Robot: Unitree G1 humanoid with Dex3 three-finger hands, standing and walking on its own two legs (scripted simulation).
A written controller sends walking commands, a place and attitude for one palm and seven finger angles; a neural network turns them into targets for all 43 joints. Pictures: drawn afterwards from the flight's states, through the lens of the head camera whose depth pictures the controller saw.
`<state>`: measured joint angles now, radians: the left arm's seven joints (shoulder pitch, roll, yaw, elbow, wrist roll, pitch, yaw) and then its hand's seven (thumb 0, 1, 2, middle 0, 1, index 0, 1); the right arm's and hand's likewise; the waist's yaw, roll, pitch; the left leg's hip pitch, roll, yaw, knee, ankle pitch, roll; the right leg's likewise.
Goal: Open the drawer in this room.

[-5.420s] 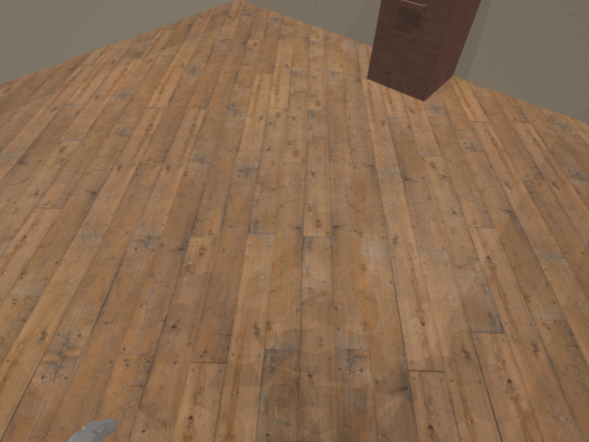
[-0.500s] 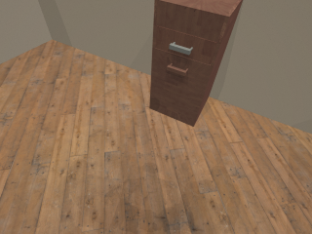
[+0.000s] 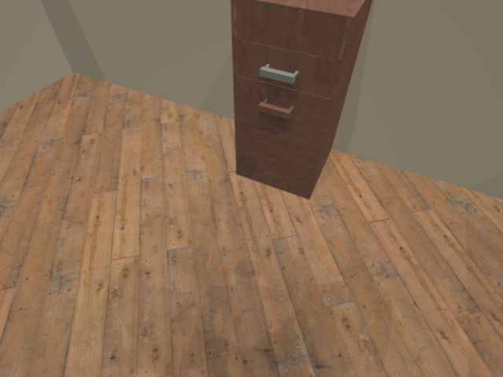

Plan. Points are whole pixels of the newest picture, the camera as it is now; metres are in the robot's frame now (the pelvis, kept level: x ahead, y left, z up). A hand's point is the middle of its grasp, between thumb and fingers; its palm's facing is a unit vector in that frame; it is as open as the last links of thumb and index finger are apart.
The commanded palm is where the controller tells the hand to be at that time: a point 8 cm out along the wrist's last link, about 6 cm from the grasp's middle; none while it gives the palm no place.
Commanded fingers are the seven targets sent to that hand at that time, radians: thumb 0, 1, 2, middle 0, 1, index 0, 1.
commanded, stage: look at it before walking up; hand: left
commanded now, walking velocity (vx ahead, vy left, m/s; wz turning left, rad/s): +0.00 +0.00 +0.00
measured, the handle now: (279, 72) +1.16 -0.06 -0.09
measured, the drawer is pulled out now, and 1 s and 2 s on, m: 0.00 0.00 0.00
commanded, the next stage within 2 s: walk to a spot facing it in 0.52 s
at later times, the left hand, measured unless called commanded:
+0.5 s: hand out of the picture -0.05 +0.13 -0.18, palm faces +0.08 -0.98 -0.16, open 7.4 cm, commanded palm none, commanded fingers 0.00 0.90 0.90 -0.20 -0.30 -0.20 -0.30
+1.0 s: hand out of the picture -0.04 +0.19 -0.20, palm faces +0.24 -0.96 -0.16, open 7.4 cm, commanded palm none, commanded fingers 0.00 0.90 0.90 -0.20 -0.30 -0.20 -0.30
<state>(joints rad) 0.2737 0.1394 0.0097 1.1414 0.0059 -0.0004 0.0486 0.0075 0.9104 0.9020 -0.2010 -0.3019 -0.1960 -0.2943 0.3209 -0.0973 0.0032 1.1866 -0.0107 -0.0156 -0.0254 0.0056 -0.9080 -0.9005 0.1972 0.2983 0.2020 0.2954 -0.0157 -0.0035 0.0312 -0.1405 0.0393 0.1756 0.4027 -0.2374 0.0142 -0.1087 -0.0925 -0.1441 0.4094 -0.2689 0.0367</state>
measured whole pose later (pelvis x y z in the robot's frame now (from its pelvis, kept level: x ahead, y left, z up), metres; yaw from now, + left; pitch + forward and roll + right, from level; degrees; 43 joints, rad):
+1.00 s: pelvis +0.03 +0.02 -0.02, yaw +11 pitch +0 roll -1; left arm 0.35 0.19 0.07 1.11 0.03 -0.02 0.01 0.01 0.90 0.90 -0.20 -0.30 -0.20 -0.29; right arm 0.32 -0.16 -0.06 1.03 -0.03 -0.01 0.03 0.01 -0.91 -0.90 0.20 0.30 0.20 0.30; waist -0.01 -0.04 0.03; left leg -0.36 0.10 0.17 0.66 -0.32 0.01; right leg -0.13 -0.17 -0.30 0.61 -0.44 0.05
